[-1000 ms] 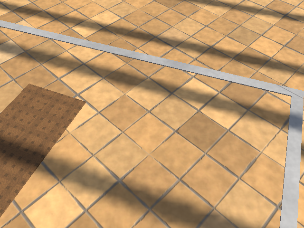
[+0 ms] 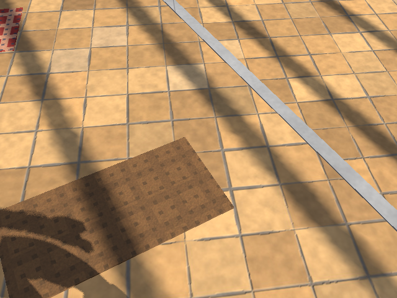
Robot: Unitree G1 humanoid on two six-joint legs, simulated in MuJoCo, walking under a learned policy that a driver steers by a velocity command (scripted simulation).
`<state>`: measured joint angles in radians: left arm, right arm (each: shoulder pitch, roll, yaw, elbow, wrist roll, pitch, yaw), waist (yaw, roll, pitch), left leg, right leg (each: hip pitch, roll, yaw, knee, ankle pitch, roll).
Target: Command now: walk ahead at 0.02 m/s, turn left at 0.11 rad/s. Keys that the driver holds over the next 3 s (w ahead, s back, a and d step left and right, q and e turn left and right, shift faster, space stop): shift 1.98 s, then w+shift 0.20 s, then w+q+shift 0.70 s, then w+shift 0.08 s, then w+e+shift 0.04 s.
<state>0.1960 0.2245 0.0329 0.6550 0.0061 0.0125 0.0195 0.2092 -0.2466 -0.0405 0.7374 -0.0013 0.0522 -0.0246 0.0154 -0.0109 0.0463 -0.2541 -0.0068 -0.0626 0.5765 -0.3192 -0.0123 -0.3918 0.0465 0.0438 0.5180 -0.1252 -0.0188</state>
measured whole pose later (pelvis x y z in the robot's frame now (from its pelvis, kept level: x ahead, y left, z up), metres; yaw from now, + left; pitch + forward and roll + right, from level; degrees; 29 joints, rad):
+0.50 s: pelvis +0.04 +0.02 +0.00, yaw +0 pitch -1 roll +0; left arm 0.20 0.21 0.05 0.76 0.01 0.00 0.03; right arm 0.25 -0.19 -0.03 0.85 0.00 -0.01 -0.02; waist 0.01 -0.02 0.02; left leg -0.15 -0.04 -0.05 0.55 -0.38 0.02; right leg -0.31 0.01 0.05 0.54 -0.21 0.02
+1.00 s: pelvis +0.05 +0.02 +0.01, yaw +0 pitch -2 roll +0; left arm 0.17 0.21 0.06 0.97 0.00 0.02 0.05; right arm 0.29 -0.19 -0.03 1.01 0.00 -0.02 -0.03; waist 0.00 -0.02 0.04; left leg -0.10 -0.04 -0.04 0.48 -0.35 0.03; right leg -0.27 0.01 0.07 0.49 -0.20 0.02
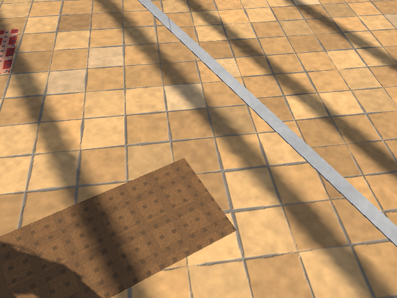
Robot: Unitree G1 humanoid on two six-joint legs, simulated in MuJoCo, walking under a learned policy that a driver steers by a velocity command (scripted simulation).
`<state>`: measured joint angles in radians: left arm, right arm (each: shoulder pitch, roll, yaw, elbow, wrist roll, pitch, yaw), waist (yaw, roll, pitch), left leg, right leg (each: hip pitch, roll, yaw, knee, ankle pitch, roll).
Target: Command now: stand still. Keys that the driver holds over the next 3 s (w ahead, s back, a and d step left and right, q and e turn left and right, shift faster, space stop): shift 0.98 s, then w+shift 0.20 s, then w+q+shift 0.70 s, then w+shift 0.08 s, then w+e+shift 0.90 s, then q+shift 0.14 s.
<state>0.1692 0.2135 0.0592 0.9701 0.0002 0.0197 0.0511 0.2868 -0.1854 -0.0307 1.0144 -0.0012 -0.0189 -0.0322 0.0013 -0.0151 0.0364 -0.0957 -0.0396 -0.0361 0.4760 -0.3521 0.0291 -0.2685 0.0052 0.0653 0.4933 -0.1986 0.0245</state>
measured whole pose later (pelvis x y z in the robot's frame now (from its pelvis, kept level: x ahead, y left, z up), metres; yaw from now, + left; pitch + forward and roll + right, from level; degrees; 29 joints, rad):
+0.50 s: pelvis +0.00 +0.00 +0.00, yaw +0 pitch -1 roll +0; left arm 0.18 0.20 0.04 1.09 0.00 0.02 0.05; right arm 0.34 -0.17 -0.01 1.09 0.00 -0.02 -0.03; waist 0.00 -0.01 0.04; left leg -0.09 -0.04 -0.03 0.45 -0.34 0.03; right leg -0.27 0.00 0.07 0.47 -0.18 0.03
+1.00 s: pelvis +0.00 +0.00 +0.00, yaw -1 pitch -1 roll +0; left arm 0.20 0.20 0.03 1.11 -0.01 0.02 0.05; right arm 0.38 -0.16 0.00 1.09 0.00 -0.02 -0.03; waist 0.00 -0.01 0.03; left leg -0.10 -0.04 -0.02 0.45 -0.34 0.03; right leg -0.28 0.01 0.07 0.48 -0.19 0.02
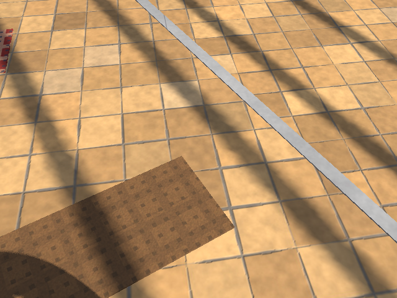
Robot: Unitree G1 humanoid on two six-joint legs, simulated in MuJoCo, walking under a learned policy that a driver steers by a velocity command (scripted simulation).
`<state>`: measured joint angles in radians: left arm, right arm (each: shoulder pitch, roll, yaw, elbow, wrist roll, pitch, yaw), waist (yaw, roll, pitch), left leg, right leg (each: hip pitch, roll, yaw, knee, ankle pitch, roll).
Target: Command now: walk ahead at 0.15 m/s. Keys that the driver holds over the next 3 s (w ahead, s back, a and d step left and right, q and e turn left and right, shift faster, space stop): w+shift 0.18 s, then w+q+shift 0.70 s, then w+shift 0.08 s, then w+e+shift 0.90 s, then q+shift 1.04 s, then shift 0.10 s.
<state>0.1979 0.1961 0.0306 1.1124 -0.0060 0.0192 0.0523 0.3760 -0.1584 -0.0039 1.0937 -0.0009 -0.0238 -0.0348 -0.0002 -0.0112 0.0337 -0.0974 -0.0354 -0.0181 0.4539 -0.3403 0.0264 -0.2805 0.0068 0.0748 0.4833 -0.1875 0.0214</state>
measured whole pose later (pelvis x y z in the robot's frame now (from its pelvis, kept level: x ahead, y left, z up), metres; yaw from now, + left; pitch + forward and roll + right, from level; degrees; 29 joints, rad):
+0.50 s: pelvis +0.19 -0.07 +0.00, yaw +11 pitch +2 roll -1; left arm 0.39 0.20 0.05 1.03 0.04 -0.10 -0.01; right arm 0.22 -0.25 -0.07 0.86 -0.02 -0.04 0.06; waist 0.01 0.04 -0.04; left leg -0.69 0.08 0.01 1.31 -0.12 0.12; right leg -0.05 -0.01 -0.23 0.34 -0.31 -0.01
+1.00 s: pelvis +0.56 +0.09 -0.01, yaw +35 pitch +1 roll +1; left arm 0.04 0.22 0.00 0.69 0.07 -0.08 -0.02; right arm 0.45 -0.28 -0.07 0.92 -0.01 -0.07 0.00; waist -0.05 0.00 0.03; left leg -0.07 -0.24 -0.04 0.38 -0.29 0.22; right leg -0.72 -0.17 0.07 1.10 -0.22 0.04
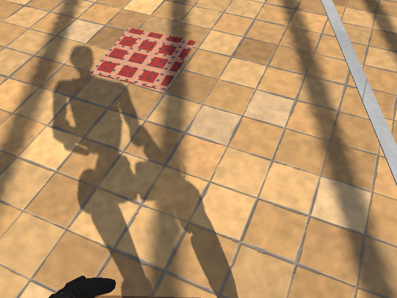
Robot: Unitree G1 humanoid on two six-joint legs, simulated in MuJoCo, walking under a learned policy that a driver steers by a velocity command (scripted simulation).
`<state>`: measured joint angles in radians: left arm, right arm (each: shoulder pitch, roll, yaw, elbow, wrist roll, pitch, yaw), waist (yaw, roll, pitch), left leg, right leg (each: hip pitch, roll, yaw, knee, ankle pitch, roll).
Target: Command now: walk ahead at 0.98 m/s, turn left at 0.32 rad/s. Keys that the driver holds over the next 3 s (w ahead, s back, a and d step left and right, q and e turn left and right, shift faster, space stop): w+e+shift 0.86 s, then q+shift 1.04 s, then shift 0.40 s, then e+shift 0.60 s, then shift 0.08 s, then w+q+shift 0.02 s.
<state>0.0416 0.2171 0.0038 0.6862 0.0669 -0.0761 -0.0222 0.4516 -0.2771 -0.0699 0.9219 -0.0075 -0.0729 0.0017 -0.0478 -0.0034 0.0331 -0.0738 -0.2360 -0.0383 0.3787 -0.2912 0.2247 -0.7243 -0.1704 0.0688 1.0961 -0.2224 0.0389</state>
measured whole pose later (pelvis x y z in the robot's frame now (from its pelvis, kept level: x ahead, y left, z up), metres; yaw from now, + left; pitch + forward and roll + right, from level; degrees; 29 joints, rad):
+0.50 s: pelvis +0.48 -0.07 +0.01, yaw -15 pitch +2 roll -1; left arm 0.55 0.26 0.06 0.93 0.00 -0.07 -0.02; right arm -0.01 -0.22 0.05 0.61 -0.06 -0.09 0.03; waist 0.10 0.02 0.01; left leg -0.74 0.13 -0.10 0.81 -0.04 -0.03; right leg -0.02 0.18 0.13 0.29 -0.27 -0.14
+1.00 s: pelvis +0.91 -0.18 -0.01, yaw -38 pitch +2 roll +2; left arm -0.07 0.31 0.02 0.59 0.03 -0.05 -0.08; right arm 0.54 -0.30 -0.04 0.93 0.00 -0.12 0.00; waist -0.11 -0.04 0.03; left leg 0.15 0.02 0.20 0.24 -0.40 -0.04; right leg -0.70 0.00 -0.04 0.70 -0.01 -0.10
